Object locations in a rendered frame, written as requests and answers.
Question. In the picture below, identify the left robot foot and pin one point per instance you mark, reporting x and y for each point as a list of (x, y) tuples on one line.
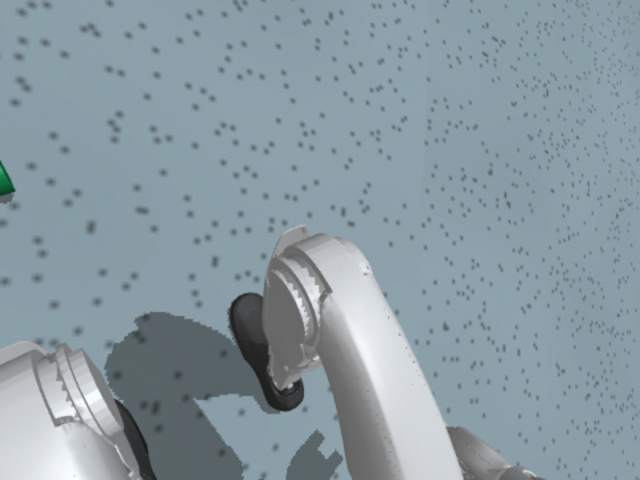
[(137, 443)]

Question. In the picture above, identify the right robot foot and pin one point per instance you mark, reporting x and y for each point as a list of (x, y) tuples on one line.
[(246, 323)]

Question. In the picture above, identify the can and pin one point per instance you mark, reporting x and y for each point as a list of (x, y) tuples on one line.
[(6, 185)]

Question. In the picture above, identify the right robot hand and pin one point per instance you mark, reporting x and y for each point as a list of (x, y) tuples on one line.
[(477, 458)]

